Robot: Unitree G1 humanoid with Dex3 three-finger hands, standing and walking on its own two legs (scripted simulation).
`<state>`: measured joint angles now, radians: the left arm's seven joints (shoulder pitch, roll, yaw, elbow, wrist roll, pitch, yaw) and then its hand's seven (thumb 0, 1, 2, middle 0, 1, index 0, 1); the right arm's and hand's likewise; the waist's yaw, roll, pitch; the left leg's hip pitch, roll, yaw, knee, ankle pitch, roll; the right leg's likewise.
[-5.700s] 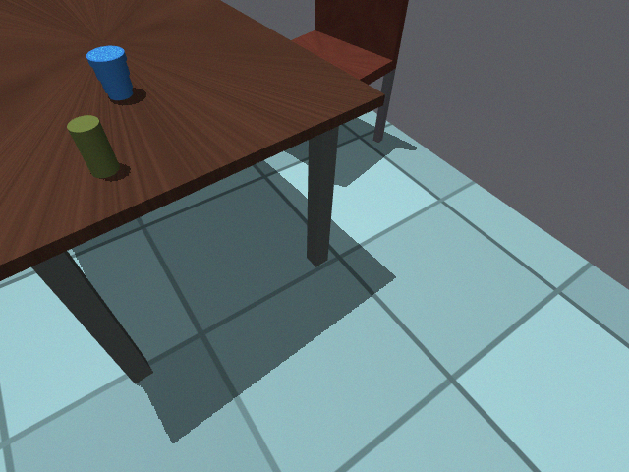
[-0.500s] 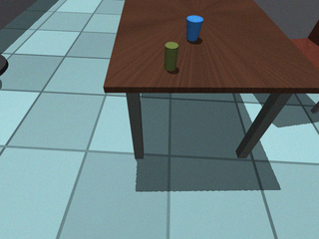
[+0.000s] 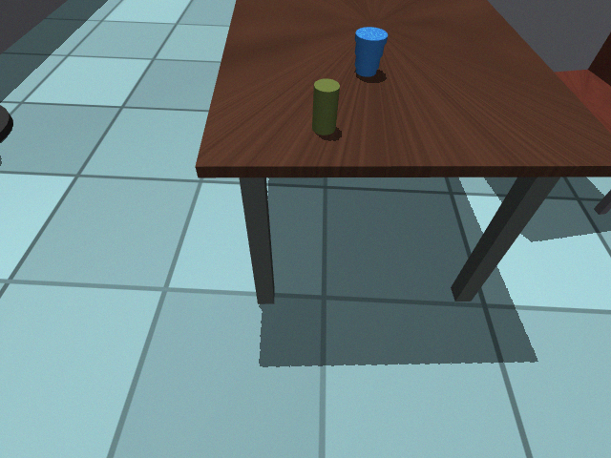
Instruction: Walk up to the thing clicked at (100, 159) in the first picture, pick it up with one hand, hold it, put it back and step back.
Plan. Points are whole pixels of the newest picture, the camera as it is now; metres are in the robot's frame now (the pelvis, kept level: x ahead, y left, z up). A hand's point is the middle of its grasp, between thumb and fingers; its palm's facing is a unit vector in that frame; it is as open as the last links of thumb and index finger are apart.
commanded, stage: stand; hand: right
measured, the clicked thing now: (325, 107) +0.80 -0.02 +0.01
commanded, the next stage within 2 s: walk up in 0.48 s
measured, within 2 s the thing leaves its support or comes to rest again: neither
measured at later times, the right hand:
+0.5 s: hand out of the picture +0.08 -0.25 -0.16, palm faces -0.03 +0.94 -0.34, open 7.4 cm
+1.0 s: hand (394, 452) +0.17 -0.13 -0.15, palm faces -0.06 +0.93 -0.36, open 7.4 cm
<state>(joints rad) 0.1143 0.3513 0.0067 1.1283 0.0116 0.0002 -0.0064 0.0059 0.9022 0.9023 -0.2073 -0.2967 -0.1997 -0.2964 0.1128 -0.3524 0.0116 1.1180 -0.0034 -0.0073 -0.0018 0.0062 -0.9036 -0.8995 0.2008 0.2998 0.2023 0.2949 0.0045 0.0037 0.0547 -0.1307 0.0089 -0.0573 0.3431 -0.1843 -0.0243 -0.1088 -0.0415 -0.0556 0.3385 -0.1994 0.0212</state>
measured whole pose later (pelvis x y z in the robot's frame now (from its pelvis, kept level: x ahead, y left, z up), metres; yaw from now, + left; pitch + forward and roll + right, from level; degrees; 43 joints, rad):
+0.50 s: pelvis +0.00 +0.00 +0.00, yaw +0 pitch -2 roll +0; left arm 0.12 0.35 0.01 1.12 0.01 0.00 -0.01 0.01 0.90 0.90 -0.21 -0.30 -0.20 -0.30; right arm 0.12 -0.35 0.00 1.10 -0.01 0.00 0.01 0.01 -0.90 -0.90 0.20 0.30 0.20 0.29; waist 0.00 0.01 0.06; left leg -0.14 0.01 -0.06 0.37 -0.20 -0.02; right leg -0.10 -0.04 -0.06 0.34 -0.21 0.02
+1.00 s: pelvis +0.11 +0.14 -0.02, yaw +5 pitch -3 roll +0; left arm 0.25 0.45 0.06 0.97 0.00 -0.03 -0.02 0.01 0.91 0.90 -0.20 -0.30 -0.20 -0.30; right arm 0.30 -0.36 -0.08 0.91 -0.02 -0.02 0.07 0.01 -0.90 -0.90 0.20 0.30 0.20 0.29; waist -0.03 -0.05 0.10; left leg -0.29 0.00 0.07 0.60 -0.26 0.04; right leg -0.44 -0.04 0.03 1.13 -0.37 -0.06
